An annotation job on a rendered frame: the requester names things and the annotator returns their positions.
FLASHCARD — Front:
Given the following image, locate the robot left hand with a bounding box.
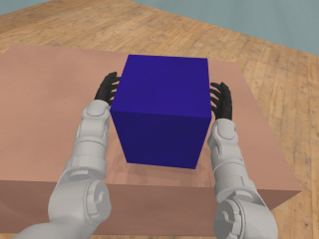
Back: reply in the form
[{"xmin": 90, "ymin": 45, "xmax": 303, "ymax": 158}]
[{"xmin": 94, "ymin": 72, "xmax": 121, "ymax": 106}]

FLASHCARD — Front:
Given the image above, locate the left robot forearm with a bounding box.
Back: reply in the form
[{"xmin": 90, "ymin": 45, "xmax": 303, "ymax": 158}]
[{"xmin": 48, "ymin": 100, "xmax": 110, "ymax": 218}]

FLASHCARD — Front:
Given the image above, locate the carton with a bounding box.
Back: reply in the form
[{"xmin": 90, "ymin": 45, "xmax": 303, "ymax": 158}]
[{"xmin": 110, "ymin": 54, "xmax": 212, "ymax": 169}]

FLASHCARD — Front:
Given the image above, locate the pedestal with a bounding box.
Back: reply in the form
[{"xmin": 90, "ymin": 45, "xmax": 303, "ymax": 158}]
[{"xmin": 0, "ymin": 43, "xmax": 303, "ymax": 237}]

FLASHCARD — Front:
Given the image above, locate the robot right hand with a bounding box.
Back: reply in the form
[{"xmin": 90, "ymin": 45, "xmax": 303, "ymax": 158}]
[{"xmin": 209, "ymin": 82, "xmax": 232, "ymax": 120}]

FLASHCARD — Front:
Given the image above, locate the right robot forearm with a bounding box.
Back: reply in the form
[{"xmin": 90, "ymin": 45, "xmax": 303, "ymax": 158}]
[{"xmin": 207, "ymin": 119, "xmax": 278, "ymax": 234}]

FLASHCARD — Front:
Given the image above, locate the robot right upper arm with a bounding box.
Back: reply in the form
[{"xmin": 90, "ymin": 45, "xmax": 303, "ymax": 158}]
[{"xmin": 212, "ymin": 198, "xmax": 278, "ymax": 239}]

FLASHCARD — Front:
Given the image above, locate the robot left upper arm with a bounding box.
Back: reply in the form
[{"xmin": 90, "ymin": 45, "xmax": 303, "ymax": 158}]
[{"xmin": 11, "ymin": 178, "xmax": 112, "ymax": 239}]

